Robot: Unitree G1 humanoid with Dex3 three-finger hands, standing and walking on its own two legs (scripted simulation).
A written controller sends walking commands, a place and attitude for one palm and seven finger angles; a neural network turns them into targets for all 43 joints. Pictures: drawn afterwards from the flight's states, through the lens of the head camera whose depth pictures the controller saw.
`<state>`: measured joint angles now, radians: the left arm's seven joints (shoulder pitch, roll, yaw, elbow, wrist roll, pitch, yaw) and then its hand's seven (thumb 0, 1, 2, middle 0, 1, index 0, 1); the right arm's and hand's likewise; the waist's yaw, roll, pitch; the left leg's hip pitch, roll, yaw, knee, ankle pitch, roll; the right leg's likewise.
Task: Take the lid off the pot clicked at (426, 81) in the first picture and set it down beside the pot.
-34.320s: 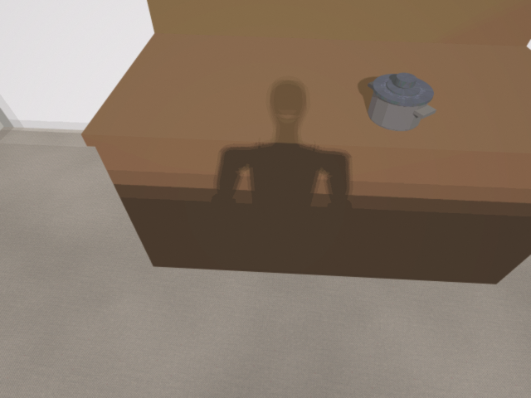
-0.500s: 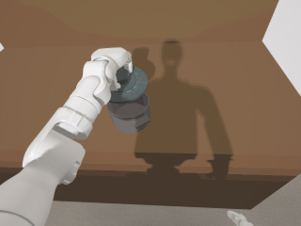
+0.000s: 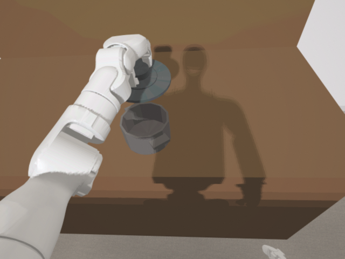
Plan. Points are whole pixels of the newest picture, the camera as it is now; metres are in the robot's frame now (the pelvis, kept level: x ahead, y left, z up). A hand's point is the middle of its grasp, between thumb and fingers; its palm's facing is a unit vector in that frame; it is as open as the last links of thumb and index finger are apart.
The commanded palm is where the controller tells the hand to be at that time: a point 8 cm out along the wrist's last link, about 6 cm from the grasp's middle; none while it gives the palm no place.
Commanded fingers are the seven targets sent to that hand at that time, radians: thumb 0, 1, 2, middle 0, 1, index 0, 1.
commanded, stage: lift the lid straight up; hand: left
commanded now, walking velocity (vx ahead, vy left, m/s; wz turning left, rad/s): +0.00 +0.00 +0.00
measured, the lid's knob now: (138, 70) +0.51 +0.07 +0.19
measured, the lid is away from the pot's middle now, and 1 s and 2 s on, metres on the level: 0.02 0.05 0.17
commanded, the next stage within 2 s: move the lid sideways beside the pot in 0.48 s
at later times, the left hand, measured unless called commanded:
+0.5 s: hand (128, 64) +0.47 +0.08 +0.24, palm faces -0.21 +0.00 -0.98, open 8.5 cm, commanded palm +0.45 +0.09 +0.30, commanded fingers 0.00 0.53 1.12 -0.99 -1.08 -0.76 -0.99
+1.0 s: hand (101, 67) +0.46 +0.14 +0.24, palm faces -0.21 -0.01 -0.98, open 8.5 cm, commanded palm +0.45 +0.14 +0.30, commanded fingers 0.00 0.53 1.12 -0.99 -1.08 -0.76 -0.99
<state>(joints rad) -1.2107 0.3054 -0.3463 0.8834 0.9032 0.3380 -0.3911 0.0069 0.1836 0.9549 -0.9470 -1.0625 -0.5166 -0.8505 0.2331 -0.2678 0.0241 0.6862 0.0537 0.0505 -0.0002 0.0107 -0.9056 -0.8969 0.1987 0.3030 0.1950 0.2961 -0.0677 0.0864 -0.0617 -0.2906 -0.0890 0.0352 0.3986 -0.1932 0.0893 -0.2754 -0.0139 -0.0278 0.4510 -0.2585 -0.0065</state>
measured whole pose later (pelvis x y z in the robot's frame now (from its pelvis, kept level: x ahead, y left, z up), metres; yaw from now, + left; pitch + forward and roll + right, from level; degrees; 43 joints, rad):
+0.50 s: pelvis +0.00 +0.00 +0.00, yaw +1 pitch +4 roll +0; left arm -1.27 0.32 -0.38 0.85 0.90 0.35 -0.48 0.02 0.19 0.96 -0.96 -1.07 -0.51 -0.85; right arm 0.20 -0.27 0.04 0.67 0.06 0.06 0.00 0.01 -0.91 -0.90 0.20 0.30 0.20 0.30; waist -0.05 0.08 -0.05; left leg -0.28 -0.09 0.02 0.40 -0.19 0.09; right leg -0.26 -0.01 -0.04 0.44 -0.26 -0.01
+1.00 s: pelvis -0.01 +0.00 +0.00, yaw +1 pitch +4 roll +0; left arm -1.23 0.44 -0.32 0.83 0.91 0.28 -0.49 0.02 0.20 0.96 -0.97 -1.07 -0.51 -0.84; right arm 0.22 -0.28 0.03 0.67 0.07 0.06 -0.03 0.01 -0.91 -0.90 0.20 0.30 0.20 0.30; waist -0.06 0.07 -0.04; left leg -0.28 -0.09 0.02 0.40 -0.18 0.09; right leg -0.25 -0.01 -0.04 0.43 -0.24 0.00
